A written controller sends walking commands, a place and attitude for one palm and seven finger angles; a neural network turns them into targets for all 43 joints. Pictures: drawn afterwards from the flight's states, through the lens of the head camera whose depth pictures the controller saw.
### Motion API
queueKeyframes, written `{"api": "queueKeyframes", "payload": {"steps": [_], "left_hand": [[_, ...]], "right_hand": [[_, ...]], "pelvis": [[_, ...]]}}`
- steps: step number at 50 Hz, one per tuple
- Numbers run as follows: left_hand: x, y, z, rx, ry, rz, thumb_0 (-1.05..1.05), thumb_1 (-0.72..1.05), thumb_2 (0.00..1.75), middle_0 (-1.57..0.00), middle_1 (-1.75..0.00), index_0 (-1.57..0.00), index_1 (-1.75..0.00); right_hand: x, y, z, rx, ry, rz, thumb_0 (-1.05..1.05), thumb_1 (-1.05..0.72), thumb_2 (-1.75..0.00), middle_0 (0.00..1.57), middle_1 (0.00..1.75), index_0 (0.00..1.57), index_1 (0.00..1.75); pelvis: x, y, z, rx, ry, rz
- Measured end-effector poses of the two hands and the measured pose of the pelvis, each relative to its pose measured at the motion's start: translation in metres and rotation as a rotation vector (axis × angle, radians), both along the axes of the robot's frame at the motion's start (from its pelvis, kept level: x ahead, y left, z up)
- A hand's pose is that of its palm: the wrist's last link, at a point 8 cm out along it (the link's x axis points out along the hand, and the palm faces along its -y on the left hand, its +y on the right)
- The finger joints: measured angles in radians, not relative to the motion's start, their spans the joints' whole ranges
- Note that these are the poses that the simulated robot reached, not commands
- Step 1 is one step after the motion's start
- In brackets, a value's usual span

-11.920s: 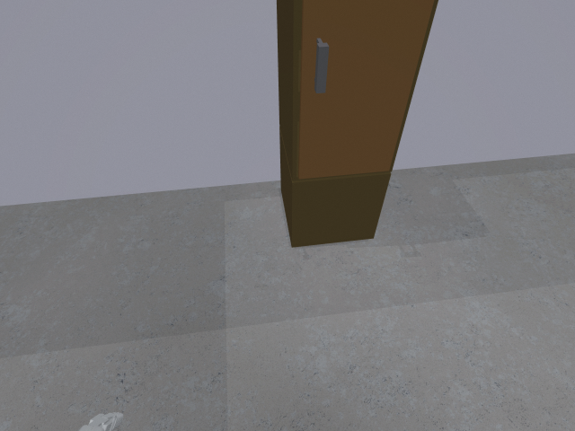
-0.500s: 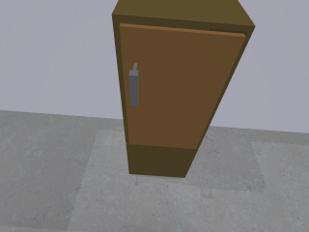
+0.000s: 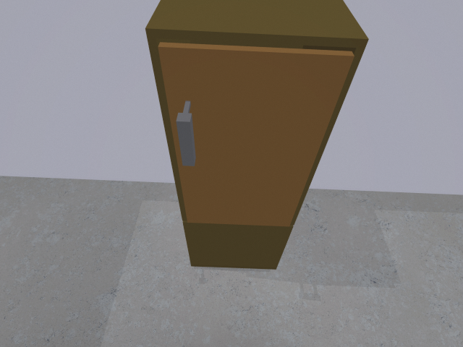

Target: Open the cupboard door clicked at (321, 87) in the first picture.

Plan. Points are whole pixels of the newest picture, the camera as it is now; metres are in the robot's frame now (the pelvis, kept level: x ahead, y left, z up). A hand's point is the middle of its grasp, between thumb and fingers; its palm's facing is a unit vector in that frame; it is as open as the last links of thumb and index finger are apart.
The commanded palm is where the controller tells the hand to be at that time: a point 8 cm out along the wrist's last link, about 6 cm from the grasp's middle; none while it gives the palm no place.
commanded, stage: come to a stop and stand still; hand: left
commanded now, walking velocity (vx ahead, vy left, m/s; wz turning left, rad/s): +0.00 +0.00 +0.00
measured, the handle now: (188, 133) +0.51 +0.13 +0.08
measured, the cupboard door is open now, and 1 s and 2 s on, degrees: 0 0 0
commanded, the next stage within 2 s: look again from close up in 0.72 s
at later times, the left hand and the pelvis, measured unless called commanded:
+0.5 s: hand out of the picture +0.00 +0.16 -0.18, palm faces +0.02 -0.98 -0.19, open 7.4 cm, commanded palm none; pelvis +0.00 -0.02 +0.00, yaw +0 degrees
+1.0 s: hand out of the picture +0.00 +0.15 -0.17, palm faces +0.02 -0.98 -0.21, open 7.4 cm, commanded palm none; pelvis -0.01 -0.04 +0.00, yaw +1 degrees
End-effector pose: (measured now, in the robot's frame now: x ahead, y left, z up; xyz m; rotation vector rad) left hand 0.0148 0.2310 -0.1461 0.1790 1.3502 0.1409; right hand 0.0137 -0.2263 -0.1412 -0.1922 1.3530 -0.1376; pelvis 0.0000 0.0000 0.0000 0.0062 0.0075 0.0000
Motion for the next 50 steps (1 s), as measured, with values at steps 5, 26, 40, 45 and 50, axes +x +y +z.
{"api": "queueKeyframes", "payload": {"steps": [5, 26, 40, 45, 50], "left_hand": [[-0.002, -0.003, 0.001, 0.003, 0.005, 0.005, 0.00, 0.91, 0.90, -0.20, -0.30, -0.20, -0.30], [-0.021, -0.026, 0.000, -0.016, 0.026, 0.026, 0.00, 0.91, 0.90, -0.20, -0.30, -0.20, -0.30], [-0.025, -0.031, 0.003, -0.005, 0.026, 0.031, 0.00, 0.91, 0.90, -0.20, -0.30, -0.20, -0.30], [-0.023, -0.032, 0.004, 0.001, 0.018, 0.031, 0.00, 0.91, 0.90, -0.20, -0.30, -0.20, -0.30], [-0.022, -0.034, 0.005, 0.002, 0.015, 0.029, 0.00, 0.91, 0.90, -0.20, -0.30, -0.20, -0.30]], "right_hand": [[-0.001, -0.003, -0.001, 0.003, 0.007, 0.001, 0.00, -0.90, -0.90, 0.20, 0.30, 0.20, 0.30], [0.013, -0.026, 0.004, -0.010, -0.021, 0.024, 0.00, -0.90, -0.90, 0.20, 0.30, 0.20, 0.30], [0.010, -0.036, 0.004, -0.008, -0.012, 0.029, 0.00, -0.90, -0.90, 0.20, 0.30, 0.20, 0.30], [0.009, -0.039, 0.004, -0.008, -0.010, 0.030, 0.00, -0.90, -0.90, 0.20, 0.30, 0.20, 0.30], [0.008, -0.042, 0.003, -0.008, -0.007, 0.030, 0.00, -0.90, -0.90, 0.20, 0.30, 0.20, 0.30]], "pelvis": [[0.001, -0.004, 0.000, 0.002, -0.002, 0.002], [-0.002, -0.022, 0.003, 0.004, -0.010, 0.009], [-0.004, -0.031, 0.004, 0.005, -0.010, 0.013], [-0.005, -0.034, 0.004, 0.006, -0.012, 0.014], [-0.005, -0.037, 0.004, 0.007, -0.010, 0.013]]}}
